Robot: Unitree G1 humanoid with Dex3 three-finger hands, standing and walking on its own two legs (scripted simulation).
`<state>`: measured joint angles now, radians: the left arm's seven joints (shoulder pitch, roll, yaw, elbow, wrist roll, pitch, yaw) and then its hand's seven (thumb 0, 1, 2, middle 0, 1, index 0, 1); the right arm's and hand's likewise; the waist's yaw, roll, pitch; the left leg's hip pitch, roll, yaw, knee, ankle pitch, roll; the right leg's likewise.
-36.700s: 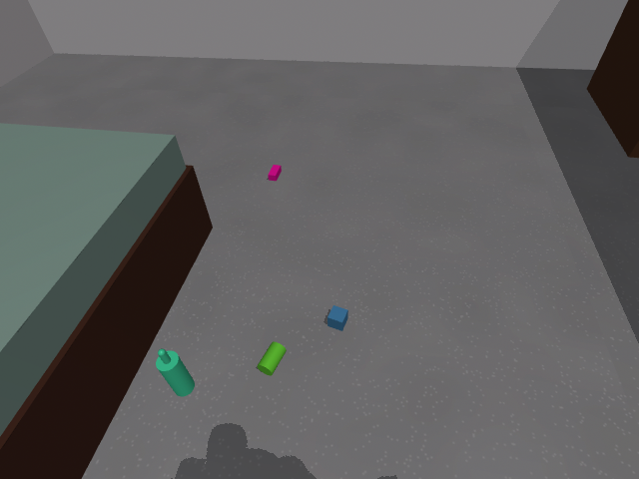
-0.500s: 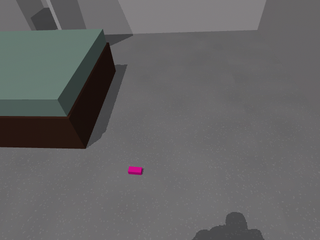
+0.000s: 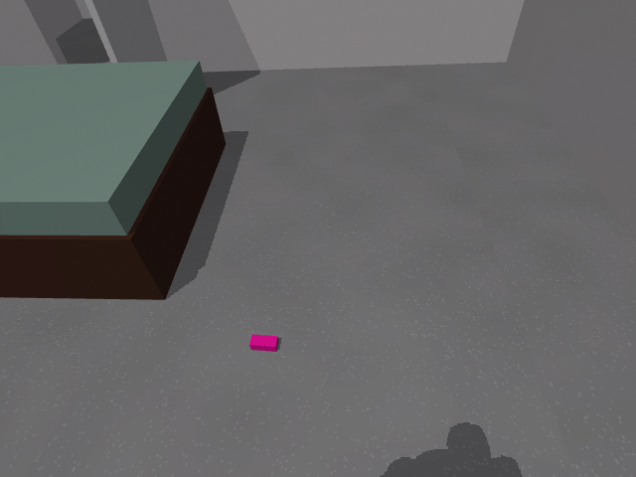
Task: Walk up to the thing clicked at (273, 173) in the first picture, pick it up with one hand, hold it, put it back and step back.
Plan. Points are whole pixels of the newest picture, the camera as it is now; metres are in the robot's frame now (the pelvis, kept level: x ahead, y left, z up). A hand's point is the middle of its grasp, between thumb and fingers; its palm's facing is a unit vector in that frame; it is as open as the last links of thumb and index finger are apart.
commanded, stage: walk up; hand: left
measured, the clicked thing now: (264, 342) +0.75 +0.26 -0.77
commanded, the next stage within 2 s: none
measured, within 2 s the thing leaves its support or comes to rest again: neither
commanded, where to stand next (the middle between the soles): +0.36 +0.03 m, yaw -1 degrees
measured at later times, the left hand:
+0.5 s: hand out of the picture +0.16 +0.36 -0.16, palm faces -0.05 -0.94 -0.33, open 7.4 cm
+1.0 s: hand (185, 353) +0.38 +0.27 -0.14, palm faces -0.09 -0.92 -0.38, open 7.4 cm
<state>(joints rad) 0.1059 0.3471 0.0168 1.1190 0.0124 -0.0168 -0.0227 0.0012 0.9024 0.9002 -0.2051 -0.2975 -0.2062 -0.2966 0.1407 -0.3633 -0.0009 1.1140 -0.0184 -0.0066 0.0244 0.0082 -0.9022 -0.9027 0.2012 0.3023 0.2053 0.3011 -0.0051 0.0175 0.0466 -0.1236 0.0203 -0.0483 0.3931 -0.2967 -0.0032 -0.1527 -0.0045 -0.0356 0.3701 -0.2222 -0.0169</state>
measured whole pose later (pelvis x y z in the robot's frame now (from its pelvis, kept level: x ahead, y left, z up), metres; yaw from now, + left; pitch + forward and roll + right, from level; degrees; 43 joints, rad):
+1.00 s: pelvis +0.28 +0.02 -0.01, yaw -4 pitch -2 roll +1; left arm 0.23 0.35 0.02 0.82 0.00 -0.04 -0.02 0.00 0.90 0.90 -0.21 -0.30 -0.21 -0.30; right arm 0.27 -0.42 -0.03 0.82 0.01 -0.05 0.00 0.01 -0.90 -0.90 0.20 0.30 0.21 0.30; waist 0.01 0.03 0.12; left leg -0.44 0.02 -0.03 0.94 -0.39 0.00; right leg -0.24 -0.01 -0.02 0.54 -0.26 -0.04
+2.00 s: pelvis +0.25 +0.01 -0.02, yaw +0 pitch -4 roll +0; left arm 0.20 0.35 0.01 1.00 0.02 -0.02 0.00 0.00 0.90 0.90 -0.21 -0.30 -0.21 -0.30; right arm 0.15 -0.38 -0.02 1.00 0.00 0.02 0.03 0.01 -0.90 -0.90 0.20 0.30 0.21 0.30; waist 0.01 0.02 0.05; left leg -0.24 -0.01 -0.05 0.61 -0.34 0.00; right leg -0.22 -0.04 -0.02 0.60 -0.31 0.01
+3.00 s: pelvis +0.28 +0.02 +0.00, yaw +1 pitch -2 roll +0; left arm 0.09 0.35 0.02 1.15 0.01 -0.01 0.00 0.00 0.90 0.90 -0.21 -0.30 -0.21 -0.30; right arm 0.10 -0.35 0.00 1.13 -0.01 0.00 0.01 0.01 -0.90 -0.90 0.20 0.30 0.21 0.30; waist 0.00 0.01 0.05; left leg -0.12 -0.01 -0.06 0.35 -0.19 -0.01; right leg -0.09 -0.05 -0.03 0.34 -0.21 0.03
